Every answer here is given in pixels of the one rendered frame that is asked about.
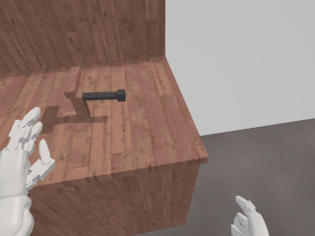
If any left robot forearm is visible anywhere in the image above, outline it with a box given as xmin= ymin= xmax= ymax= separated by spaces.
xmin=0 ymin=195 xmax=34 ymax=236

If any tap lever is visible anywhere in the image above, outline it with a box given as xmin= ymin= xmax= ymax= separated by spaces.
xmin=82 ymin=89 xmax=126 ymax=102

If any counter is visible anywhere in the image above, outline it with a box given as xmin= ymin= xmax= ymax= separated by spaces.
xmin=0 ymin=0 xmax=209 ymax=236

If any left robot hand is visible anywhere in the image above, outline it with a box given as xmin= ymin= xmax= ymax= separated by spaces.
xmin=0 ymin=107 xmax=55 ymax=199

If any right robot hand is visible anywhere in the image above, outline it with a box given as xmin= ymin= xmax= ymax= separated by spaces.
xmin=230 ymin=196 xmax=270 ymax=236

